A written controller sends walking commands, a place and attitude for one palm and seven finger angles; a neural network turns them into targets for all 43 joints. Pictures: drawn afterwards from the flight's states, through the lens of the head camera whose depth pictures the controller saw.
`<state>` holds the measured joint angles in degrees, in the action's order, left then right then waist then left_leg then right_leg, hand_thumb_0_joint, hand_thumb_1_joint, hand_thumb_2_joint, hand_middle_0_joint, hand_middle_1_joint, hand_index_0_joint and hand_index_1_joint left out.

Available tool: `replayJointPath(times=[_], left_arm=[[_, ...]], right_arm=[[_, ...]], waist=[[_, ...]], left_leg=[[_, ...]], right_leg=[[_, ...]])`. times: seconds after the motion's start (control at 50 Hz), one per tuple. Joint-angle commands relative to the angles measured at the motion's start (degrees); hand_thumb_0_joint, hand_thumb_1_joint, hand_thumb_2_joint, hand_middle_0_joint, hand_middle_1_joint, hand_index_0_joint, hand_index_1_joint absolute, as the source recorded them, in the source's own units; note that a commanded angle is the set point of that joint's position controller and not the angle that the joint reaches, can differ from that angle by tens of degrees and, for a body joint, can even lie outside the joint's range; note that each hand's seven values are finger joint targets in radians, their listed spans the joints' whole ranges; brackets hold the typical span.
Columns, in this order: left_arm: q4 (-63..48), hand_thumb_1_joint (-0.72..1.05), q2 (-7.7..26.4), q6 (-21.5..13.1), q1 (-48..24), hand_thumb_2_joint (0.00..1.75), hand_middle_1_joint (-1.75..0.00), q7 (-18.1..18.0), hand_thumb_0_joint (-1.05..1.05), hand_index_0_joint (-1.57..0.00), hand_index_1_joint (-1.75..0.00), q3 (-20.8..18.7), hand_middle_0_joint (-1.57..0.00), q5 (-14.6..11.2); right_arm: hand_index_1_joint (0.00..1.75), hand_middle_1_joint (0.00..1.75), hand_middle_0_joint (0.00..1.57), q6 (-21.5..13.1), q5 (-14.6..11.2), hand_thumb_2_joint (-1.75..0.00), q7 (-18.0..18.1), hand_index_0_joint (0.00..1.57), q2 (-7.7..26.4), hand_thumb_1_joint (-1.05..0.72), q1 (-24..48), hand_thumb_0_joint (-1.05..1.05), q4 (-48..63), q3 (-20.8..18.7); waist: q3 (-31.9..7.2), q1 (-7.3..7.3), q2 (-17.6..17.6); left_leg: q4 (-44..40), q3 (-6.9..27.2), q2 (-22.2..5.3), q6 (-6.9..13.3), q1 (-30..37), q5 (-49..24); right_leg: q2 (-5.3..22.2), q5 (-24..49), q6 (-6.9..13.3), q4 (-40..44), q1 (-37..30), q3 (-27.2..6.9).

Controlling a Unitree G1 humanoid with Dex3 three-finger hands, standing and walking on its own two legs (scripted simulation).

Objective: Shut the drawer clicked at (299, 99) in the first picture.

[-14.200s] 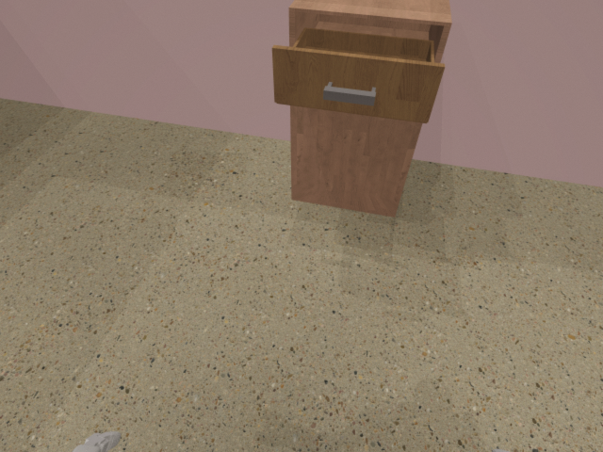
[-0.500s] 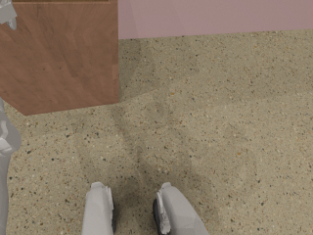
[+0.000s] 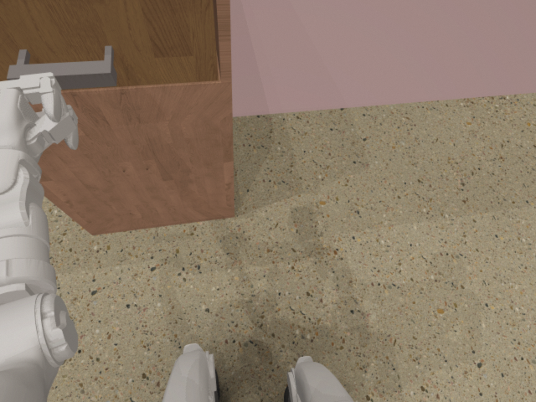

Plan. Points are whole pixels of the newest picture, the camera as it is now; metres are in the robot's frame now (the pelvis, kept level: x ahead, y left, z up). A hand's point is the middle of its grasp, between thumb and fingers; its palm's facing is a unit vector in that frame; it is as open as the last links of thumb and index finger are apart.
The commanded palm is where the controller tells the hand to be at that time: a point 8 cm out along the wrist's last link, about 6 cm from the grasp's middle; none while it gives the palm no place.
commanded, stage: draw the hand back to the body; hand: left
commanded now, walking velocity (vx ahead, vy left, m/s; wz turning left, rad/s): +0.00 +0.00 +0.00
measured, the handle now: (66, 65) +0.61 +0.27 +0.06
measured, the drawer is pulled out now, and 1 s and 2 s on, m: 0.00 0.00 0.00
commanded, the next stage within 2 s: step back with the hand held close in 1.20 s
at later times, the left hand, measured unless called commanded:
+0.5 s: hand out of the picture +0.31 +0.24 +0.15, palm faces +0.26 -0.94 -0.24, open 3.3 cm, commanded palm +0.27 +0.29 +0.18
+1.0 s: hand out of the picture +0.19 +0.24 +0.23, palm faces +0.42 -0.81 -0.41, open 3.3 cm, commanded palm +0.13 +0.27 +0.26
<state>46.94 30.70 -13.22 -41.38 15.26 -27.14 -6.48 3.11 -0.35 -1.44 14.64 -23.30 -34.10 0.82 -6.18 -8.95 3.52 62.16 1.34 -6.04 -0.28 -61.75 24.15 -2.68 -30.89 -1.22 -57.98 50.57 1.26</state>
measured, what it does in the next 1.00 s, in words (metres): rises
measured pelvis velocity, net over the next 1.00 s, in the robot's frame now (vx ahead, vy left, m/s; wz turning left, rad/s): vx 0.02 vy -0.02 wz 0.07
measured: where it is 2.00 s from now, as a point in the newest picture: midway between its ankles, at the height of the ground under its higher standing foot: outside the picture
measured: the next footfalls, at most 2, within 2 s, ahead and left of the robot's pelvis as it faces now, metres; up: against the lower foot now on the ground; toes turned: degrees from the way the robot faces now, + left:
none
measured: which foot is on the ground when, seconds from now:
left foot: down 0.00-1.00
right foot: down 0.00-1.00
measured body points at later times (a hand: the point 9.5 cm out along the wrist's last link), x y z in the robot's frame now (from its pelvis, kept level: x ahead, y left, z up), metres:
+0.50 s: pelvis +0.00 +0.00 +0.06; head +0.03 -0.01 +0.51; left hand +0.29 +0.29 +0.16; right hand +0.21 -0.22 -0.03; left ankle +0.04 +0.12 -0.66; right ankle -0.04 -0.14 -0.66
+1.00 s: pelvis +0.02 -0.02 +0.08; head +0.01 -0.05 +0.53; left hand +0.16 +0.28 +0.26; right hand +0.23 -0.23 +0.00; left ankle +0.04 +0.12 -0.66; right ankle -0.04 -0.14 -0.66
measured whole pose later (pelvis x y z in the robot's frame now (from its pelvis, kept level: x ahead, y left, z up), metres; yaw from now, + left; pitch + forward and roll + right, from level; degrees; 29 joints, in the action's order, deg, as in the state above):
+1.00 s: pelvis +0.02 -0.02 +0.08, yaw +4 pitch -4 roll +0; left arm -23.2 19.5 -5.5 27.8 -4.6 -16.1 -4.0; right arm -2.3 0.2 5.2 14.2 -10.1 -34.3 1.4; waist 1.4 3.4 4.4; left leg 23.4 -0.9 -2.3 -1.2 -9.5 10.3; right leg 0.6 -16.8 -0.4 -19.5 -0.9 0.8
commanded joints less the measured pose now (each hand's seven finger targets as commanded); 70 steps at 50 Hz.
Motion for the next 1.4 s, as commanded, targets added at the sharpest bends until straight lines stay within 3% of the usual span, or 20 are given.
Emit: replayJointPath(times=[0.0, 0.04, 0.08, 0.16, 0.18, 0.3, 0.32, 0.36, 0.5, 0.66, 0.78, 0.88, 0.96, 1.08, 1.18, 1.24, 1.3, 1.32, 1.34, 1.38], left_arm=[[-24.9, 0.90, 13.0, -0.3, -7.6, 0.90, -1.60, -0.3, 0.00, -1.40, -1.60, -2.2, -1.40, -5.8], [-24.9, 0.90, 10.9, 0.4, -5.7, 0.90, -1.60, -1.1, 0.00, -1.40, -1.60, -1.4, -1.40, -7.3], [-27.2, 0.90, 8.2, -0.4, -4.6, 0.90, -1.60, -1.8, 0.00, -1.40, -1.60, 1.0, -1.40, -7.3], [-27.4, 0.90, 2.5, -1.0, 0.4, 0.90, -1.60, -0.7, 0.00, -1.40, -1.60, 6.8, -1.40, -7.1], [-29.3, 0.90, 0.8, -1.1, 0.5, 0.90, -1.60, 0.1, 0.00, -1.40, -1.60, 8.5, -1.40, -7.5], [-37.4, 0.90, 2.3, 1.5, 9.2, 0.90, -1.60, 1.9, 0.00, -1.40, -1.60, 6.3, -1.40, -10.7], [-42.4, 0.90, 7.1, 1.7, 10.8, 0.90, -1.60, -5.8, 0.00, -1.40, -1.60, 7.7, -1.40, -1.4], [-44.3, 0.90, 0.8, 4.0, 17.6, 0.90, -1.60, -11.9, 0.00, -1.40, -1.60, 10.3, -1.40, -0.8], [-54.2, 0.90, 1.5, 6.3, 22.7, 0.90, -1.60, -19.5, 0.00, -1.40, -1.60, 9.7, -1.40, 1.9], [-62.7, 0.90, -2.7, 6.6, 39.0, 0.90, -1.60, -20.9, 0.00, -1.40, -1.60, 11.4, -1.40, 2.3], [-70.8, 0.90, -0.2, 5.4, 50.5, 0.90, -1.60, -20.5, 0.00, -1.40, -1.60, 6.5, -1.40, 2.2], [-81.0, 0.90, 0.3, 4.0, 60.3, 0.90, -1.60, -20.7, 0.00, -1.40, -1.60, 4.1, -1.40, 2.5], [-85.9, 0.90, -1.1, 3.5, 67.9, 0.90, -1.60, -20.7, 0.00, -1.40, -1.60, 3.9, -1.40, 2.4], [-79.1, 0.90, -3.9, 4.6, 67.0, 0.90, -1.60, -20.0, 0.00, -1.40, -1.60, 5.2, -1.40, 2.1], [-83.0, 0.90, -2.0, 3.8, 62.7, 0.90, -1.60, -20.5, 0.00, -1.40, -1.60, 4.6, -1.40, 2.7], [-86.7, 0.90, -1.4, 3.6, 64.8, 0.90, -1.60, -21.0, 0.00, -1.40, -1.60, 4.4, -1.40, 2.8], [-86.8, 0.90, -1.4, 4.1, 66.7, 0.90, -1.60, -21.1, 0.00, -1.40, -1.60, 4.1, -1.40, 2.8], [-90.8, 0.90, 6.0, 1.9, 61.8, 0.90, -1.60, -21.3, 0.00, -1.40, -1.60, -3.0, -1.40, 3.2], [-83.9, 0.90, 1.7, 2.0, 68.7, 0.90, -1.60, -20.8, 0.00, -1.40, -1.60, -0.3, -1.40, 3.2], [-84.0, 0.90, 0.7, 1.8, 70.7, 0.90, -1.60, -20.3, 0.00, -1.40, -1.60, 0.5, -1.40, 3.4]], right_arm=[[0.30, 0.30, 0.20, -2.3, -1.4, -0.90, 0.7, 0.20, 10.0, -0.90, -5.2, 0.00, 6.4, -3.9], [0.30, 0.30, 0.20, -2.7, -1.8, -0.90, 1.2, 0.20, 9.7, -0.90, -3.4, 0.00, 6.4, -3.4], [0.30, 0.30, 0.20, -3.3, -2.1, -0.90, 1.8, 0.20, 9.3, -0.90, -1.7, 0.00, 6.4, -3.2], [0.30, 0.30, 0.20, -4.1, -2.3, -0.90, 2.1, 0.20, 9.0, -0.90, 1.0, 0.00, 7.0, -2.9], [0.30, 0.30, 0.20, -4.3, -2.4, -0.90, 2.2, 0.20, 9.0, -0.90, 1.7, 0.00, 7.5, -2.8], [0.30, 0.30, 0.20, -6.1, -2.9, -0.90, 3.2, 0.20, 8.8, -0.90, 7.9, 0.00, 11.0, -2.1], [0.30, 0.30, 0.20, -5.4, -2.3, -0.90, 3.9, 0.20, 7.8, -0.90, 13.1, 0.00, 11.1, -1.6], [0.30, 0.30, 0.20, -4.9, -2.1, -0.90, 5.1, 0.20, 7.0, -0.90, 14.4, 0.00, 12.0, -1.2], [0.30, 0.30, 0.20, -4.4, -1.6, -0.90, 7.5, 0.20, 6.2, -0.90, 18.4, 0.00, 10.8, -0.1], [0.30, 0.30, 0.20, -6.1, -0.6, -0.90, 7.5, 0.20, 5.6, -0.90, 21.3, 0.00, 9.5, 0.4], [0.30, 0.30, 0.20, -7.0, 0.3, -0.90, 7.4, 0.20, 5.3, -0.90, 22.8, 0.00, 9.0, -0.3], [0.30, 0.30, 0.20, -8.5, 0.9, -0.90, 7.0, 0.20, 4.7, -0.90, 22.5, 0.00, 9.3, -0.8], [0.30, 0.30, 0.20, -9.2, 1.0, -0.90, 6.8, 0.20, 4.3, -0.90, 21.6, 0.00, 9.5, -1.1], [0.30, 0.30, 0.20, -8.6, 0.7, -0.90, 7.5, 0.20, 4.6, -0.90, 21.4, 0.00, 8.2, -1.6], [0.30, 0.30, 0.20, -9.3, 1.2, -0.90, 8.2, 0.20, 4.5, -0.90, 21.4, 0.00, 8.2, -1.3], [0.30, 0.30, 0.20, -10.3, 1.5, -0.90, 8.2, 0.20, 4.3, -0.90, 21.7, 0.00, 8.9, -1.1], [0.30, 0.30, 0.20, -10.6, 1.5, -0.90, 8.0, 0.20, 4.0, -0.90, 22.0, 0.00, 8.8, -0.8], [0.30, 0.30, 0.20, -8.4, 1.3, -0.90, 7.5, 0.20, 5.0, -0.90, 20.8, 0.00, 10.6, -1.0], [0.30, 0.30, 0.20, -7.0, 1.4, -0.90, 7.4, 0.20, 4.1, -0.90, 21.1, 0.00, 9.1, -1.3], [0.30, 0.30, 0.20, -5.5, 1.4, -0.90, 7.0, 0.20, 4.6, -0.90, 21.1, 0.00, 10.2, -1.9]], waist=[[-35.2, 3.93, 4.9], [-27.0, 3.35, 1.6], [-21.2, 2.89, 3.0], [-16.2, 2.82, 5.3], [-17.0, 3.04, 7.2], [-18.6, 6.55, 3.5], [-16.7, 9.19, 2.7], [-10.8, 7.94, -0.6], [-8.9, 8.87, 0.4], [-1.9, 10.53, -0.7], [1.3, 11.95, -2.6], [0.4, 12.59, 0.0], [0.8, 12.57, -0.4], [10.8, 11.33, -6.3], [3.9, 12.28, 0.0], [0.1, 13.08, 0.6], [2.0, 13.16, -0.4], [7.0, 9.96, -2.9], [7.5, 9.83, -5.3], [6.3, 9.80, -4.4]], left_leg=[[-6.7, -0.7, 4.4, 2.8, 39.8, -32.9], [-9.0, -1.4, 4.8, 3.0, 35.9, -26.8], [-10.6, -1.8, 4.9, 3.1, 36.5, -24.7], [-13.4, -0.6, 4.8, 2.5, 41.1, -23.6], [-13.5, -0.5, 5.0, 2.5, 43.3, -25.0], [-17.3, 0.5, 5.5, 2.2, 46.7, -23.9], [-19.8, -0.9, 6.7, 2.3, 50.0, -23.0], [-23.4, -0.6, 5.8, 2.1, 48.5, -17.3], [-30.7, -1.6, 6.0, 2.2, 54.3, -14.8], [-37.1, -2.0, 5.9, 2.2, 59.5, -17.2], [-39.3, -3.2, 6.1, 2.3, 61.9, -20.0], [-39.3, -3.7, 6.3, 2.3, 64.1, -24.1], [-38.9, -4.1, 6.0, 2.3, 64.6, -26.2], [-40.1, -4.4, 5.8, 2.5, 62.7, -19.6], [-39.9, -3.8, 6.3, 2.7, 65.4, -21.4], [-39.2, -3.7, 6.3, 2.7, 65.9, -26.0], [-38.9, -4.0, 6.3, 2.5, 65.1, -27.3], [-36.1, -3.4, 5.5, 3.4, 61.2, -26.9], [-35.3, -3.4, 5.5, 3.3, 60.3, -27.8], [-35.6, -3.8, 5.4, 3.3, 60.7, -32.6]], right_leg=[[-2.4, 41.2, 1.7, 9.4, -16.4, 2.0], [-2.2, 39.2, 1.3, 11.2, -18.0, 1.9], [-2.2, 36.5, 1.5, 12.6, -16.9, 1.8], [-2.1, 31.0, 2.0, 14.3, -14.8, 2.4], [-2.0, 31.4, 2.2, 14.5, -15.3, 2.4], [-1.1, 31.5, 2.3, 16.2, -21.6, 2.8], [-0.1, 28.3, 3.0, 21.4, -19.8, 0.9], [0.3, 23.9, 2.6, 23.6, -21.0, 1.4], [0.9, 22.0, 2.4, 30.9, -30.7, 0.7], [1.1, 23.6, 2.2, 37.2, -36.5, 1.2], [1.3, 25.6, 1.9, 42.1, -39.2, 0.8], [1.5, 29.9, 1.9, 42.9, -41.8, 0.8], [1.7, 32.8, 1.6, 42.3, -42.3, 1.1], [1.2, 25.3, 0.9, 45.9, -36.9, 1.2], [1.9, 26.2, 1.4, 44.1, -40.5, 0.6], [2.1, 32.0, 1.5, 42.0, -43.5, 0.9], [2.0, 34.3, 1.4, 42.2, -43.2, 0.9], [4.9, 38.8, 0.5, 44.4, -36.5, -1.0], [5.8, 40.2, 0.1, 43.5, -36.1, 0.6], [5.7, 43.4, -0.4, 42.1, -36.4, 1.1]])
